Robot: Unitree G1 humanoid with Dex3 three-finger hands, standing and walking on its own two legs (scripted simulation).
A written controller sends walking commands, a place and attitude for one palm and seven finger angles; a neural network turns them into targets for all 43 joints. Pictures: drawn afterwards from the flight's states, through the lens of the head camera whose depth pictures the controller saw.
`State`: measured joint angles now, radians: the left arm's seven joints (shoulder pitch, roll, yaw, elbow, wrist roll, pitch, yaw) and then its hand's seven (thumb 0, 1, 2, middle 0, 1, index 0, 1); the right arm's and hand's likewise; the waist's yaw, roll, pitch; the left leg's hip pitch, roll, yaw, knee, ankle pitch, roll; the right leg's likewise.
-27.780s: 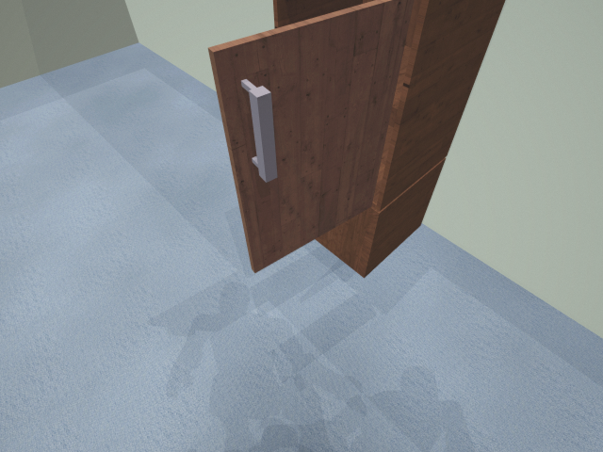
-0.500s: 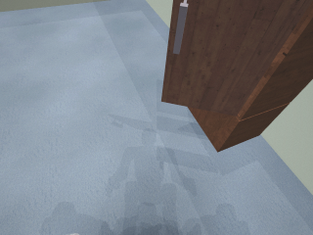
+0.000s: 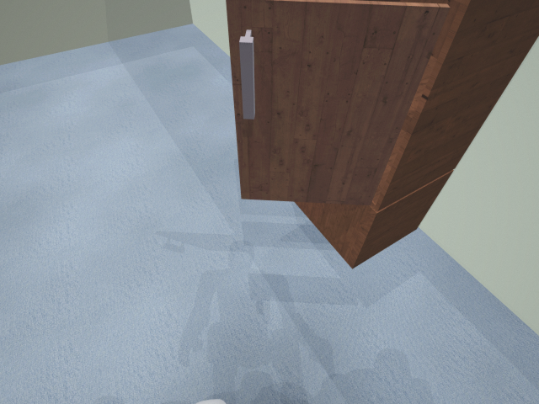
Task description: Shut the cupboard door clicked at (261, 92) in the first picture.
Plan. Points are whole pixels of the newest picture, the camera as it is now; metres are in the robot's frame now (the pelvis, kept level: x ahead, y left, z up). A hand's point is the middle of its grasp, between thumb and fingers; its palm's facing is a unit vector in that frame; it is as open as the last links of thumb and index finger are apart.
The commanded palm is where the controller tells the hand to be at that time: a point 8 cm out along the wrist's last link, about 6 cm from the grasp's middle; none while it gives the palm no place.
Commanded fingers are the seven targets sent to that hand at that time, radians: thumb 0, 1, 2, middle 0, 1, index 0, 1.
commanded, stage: take the last steps up to it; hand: left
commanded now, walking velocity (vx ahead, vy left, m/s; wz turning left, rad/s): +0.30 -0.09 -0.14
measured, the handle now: (248, 76) +0.73 +0.07 +0.10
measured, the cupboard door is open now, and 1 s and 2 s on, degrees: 55 55 55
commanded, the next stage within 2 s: come to a stop and stand still in 0.54 s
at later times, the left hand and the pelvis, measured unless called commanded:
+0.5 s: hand (210, 323) +0.29 +0.13 -0.17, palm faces -0.16 -0.97 -0.17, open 7.4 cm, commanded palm none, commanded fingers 0.00 0.90 0.90 -0.20 -0.30 -0.20 -0.30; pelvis +0.16 -0.04 -0.01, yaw -6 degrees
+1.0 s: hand (218, 319) +0.30 +0.11 -0.18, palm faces -0.01 -0.98 -0.21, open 7.4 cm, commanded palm none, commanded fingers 0.00 0.90 0.90 -0.20 -0.30 -0.20 -0.30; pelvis +0.26 -0.07 -0.01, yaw -4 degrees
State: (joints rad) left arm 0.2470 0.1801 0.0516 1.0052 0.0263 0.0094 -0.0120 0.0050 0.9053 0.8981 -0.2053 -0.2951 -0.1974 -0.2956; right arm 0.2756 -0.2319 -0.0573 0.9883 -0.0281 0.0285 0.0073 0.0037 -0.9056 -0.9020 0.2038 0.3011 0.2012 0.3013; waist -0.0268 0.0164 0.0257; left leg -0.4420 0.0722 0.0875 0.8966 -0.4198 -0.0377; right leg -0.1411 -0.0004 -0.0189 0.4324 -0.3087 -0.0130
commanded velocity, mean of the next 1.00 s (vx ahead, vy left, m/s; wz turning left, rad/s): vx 0.04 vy -0.04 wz -0.02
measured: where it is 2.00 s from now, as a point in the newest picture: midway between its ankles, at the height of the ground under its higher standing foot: outside the picture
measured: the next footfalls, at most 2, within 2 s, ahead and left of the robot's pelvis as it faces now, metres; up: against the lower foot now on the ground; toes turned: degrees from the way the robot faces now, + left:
left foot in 0.08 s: +0.09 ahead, +0.11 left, +0.00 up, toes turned +6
right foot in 0.52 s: +0.27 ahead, -0.19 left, +0.00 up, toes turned -8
